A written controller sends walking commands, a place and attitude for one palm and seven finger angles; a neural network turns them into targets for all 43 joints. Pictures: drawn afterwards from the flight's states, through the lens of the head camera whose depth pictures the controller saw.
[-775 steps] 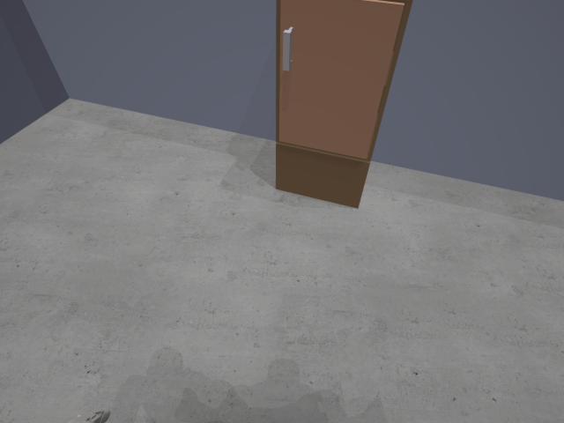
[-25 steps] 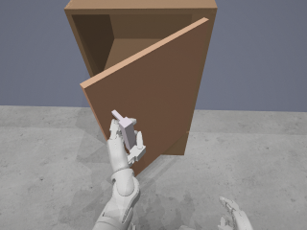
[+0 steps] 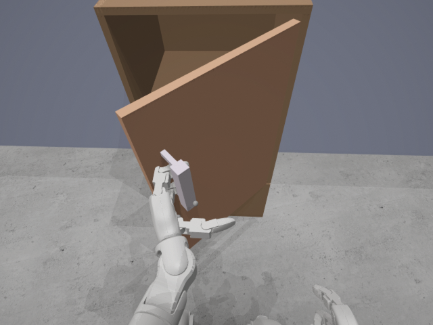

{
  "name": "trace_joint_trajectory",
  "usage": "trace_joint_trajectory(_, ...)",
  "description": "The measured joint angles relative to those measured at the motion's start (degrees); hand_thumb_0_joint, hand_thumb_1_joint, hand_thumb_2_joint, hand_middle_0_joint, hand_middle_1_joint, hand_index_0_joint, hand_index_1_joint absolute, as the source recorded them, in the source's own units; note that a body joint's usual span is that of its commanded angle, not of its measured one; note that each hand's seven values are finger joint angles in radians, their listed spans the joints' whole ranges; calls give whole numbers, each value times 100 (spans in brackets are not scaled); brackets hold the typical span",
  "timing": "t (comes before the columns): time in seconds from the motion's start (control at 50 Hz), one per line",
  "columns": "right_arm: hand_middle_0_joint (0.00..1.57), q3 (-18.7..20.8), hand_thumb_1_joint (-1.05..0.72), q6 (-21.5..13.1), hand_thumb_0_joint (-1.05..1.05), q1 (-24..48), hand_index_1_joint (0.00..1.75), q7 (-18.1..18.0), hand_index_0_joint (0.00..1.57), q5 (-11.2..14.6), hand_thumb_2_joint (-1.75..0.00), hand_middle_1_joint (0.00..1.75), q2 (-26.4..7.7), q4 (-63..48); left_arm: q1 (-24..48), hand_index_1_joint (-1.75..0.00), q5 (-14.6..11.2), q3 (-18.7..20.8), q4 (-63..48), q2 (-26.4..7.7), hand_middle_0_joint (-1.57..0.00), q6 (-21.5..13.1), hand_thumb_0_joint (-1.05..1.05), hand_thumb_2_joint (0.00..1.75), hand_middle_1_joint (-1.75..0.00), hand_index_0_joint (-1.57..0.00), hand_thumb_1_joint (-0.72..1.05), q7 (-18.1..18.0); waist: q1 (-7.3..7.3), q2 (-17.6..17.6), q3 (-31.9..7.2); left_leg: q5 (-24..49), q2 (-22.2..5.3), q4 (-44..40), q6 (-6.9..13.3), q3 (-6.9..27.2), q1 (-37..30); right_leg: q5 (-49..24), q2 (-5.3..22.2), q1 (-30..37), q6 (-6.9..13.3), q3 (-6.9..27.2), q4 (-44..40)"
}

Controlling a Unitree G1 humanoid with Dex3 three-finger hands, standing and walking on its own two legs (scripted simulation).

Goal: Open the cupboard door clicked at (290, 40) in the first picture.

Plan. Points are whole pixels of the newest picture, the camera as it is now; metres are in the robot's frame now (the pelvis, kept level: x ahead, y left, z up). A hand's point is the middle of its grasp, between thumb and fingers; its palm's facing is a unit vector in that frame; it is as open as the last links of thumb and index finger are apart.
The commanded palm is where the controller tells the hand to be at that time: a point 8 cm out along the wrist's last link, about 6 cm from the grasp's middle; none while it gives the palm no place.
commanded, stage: open thumb and fingers to let go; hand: left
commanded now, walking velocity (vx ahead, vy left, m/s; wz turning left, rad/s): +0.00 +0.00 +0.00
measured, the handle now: (177, 180) +0.37 +0.09 +0.06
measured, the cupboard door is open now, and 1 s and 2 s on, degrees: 45 47 47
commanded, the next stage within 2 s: slide the hand sideways off the handle in 0.24 s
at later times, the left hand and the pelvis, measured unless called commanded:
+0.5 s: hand (194, 220) +0.30 +0.05 +0.04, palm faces -0.11 -0.99 -0.08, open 16.0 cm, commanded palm +0.29 +0.08 +0.04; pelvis -0.02 +0.02 -0.01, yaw +0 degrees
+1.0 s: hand (181, 235) +0.27 +0.07 +0.05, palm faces -0.09 -1.00 +0.01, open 16.3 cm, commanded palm +0.24 +0.13 +0.04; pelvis -0.01 +0.04 -0.01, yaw -2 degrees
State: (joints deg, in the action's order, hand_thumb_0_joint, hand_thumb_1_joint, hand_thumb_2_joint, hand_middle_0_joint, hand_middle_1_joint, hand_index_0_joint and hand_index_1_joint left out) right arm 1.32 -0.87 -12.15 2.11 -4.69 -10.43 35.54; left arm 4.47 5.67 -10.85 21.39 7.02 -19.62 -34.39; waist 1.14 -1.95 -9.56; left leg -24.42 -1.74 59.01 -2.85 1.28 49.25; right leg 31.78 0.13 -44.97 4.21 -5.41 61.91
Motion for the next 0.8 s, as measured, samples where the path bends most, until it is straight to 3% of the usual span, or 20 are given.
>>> trace_joint_trajectory(0.26, 20, -65, -91, -78, 2, 78, 30, 33, 20, 5, -90, 30, 75, -25, 139, -64, 56, -275, 100, -3, -24, 126, -1, 31, -64, -24, -49, -89, 23, 2, 7, -20, -16, 127, 77, -37, 49, -52, -12, -21, -70, 42, 32)
trace_joint_trajectory(0.36, 20, -100, -91, -84, 2, 161, 30, 34, 20, 1, -90, 30, 87, -7, 275, -59, 21, -272, 201, 19, -31, 188, -2, 30, -53, -28, -49, -120, 9, -7, 23, -5, -10, 161, 97, -26, 68, -76, -7, -23, -87, 32, 42)
trace_joint_trajectory(0.4, 20, -132, -91, -52, 1, 161, 30, 49, 20, 40, -90, 30, 74, -64, 221, -56, 56, -236, 139, -93, -32, 104, -1, 30, -50, -26, -49, 270, 33, 15, 51, 13, 22, 172, 119, -24, 95, -76, 25, -50, -96, 27, 76)
trace_joint_trajectory(0.44, 20, -133, -91, -20, 1, 94, 30, 44, 20, 108, -90, 30, 37, -191, 135, -51, -14, -236, 50, -412, -29, -124, -1, 30, -46, -22, -49, 1109, 32, 17, 72, 23, 50, 216, 138, -13, 157, -67, 53, -106, -102, 14, 133)
trace_joint_trajectory(0.5, 20, -113, -91, -2, 1, -1, 30, -11, 21, 269, -90, 30, -69, -320, 135, -44, -396, -328, -13, -875, -25, -366, -2, 30, -40, -16, -49, 2258, 8, -47, 150, 1, 57, 312, 156, -1, 197, -55, 61, -122, -125, 5, 194)
trace_joint_trajectory(0.54, 20, -105, -91, 7, 1, -43, 30, -48, 21, 360, -90, 30, -146, -348, 182, -40, -713, -350, -9, -936, -22, -372, -2, 30, -37, -15, -50, 2619, -1, -96, 214, -9, 53, 333, 173, -14, 174, -67, 58, -90, -151, 19, 185)
trace_joint_trajectory(0.6, 20, -94, -91, 46, 1, -119, 30, -58, 20, 408, -90, 30, -211, -371, 208, -36, -914, -286, -1, -759, -20, -272, -2, 30, -34, -14, -50, 2643, -2, -94, 242, 2, 55, 294, 211, -80, 137, -103, 65, -78, -194, 85, 149)
trace_joint_trajectory(0.7, 20, -58, -91, 140, 2, -281, 30, 58, 20, 362, -90, 30, -207, -503, -6, -33, -624, -255, -185, -515, -15, -233, -2, 30, -32, -16, -50, 2306, 38, -22, 157, -15, 50, 282, 263, -191, 164, -113, 69, -154, -240, 196, 160)
trace_joint_trajectory(0.8, 20, -71, -91, 253, 2, -324, 30, 100, 20, 340, -90, 30, -160, -626, -282, -31, -411, -311, -473, -564, -14, -255, -2, 30, -31, -15, -50, 2242, 82, 26, 137, -98, 26, 365, 285, -243, 187, -63, 50, -191, -260, 252, 225)
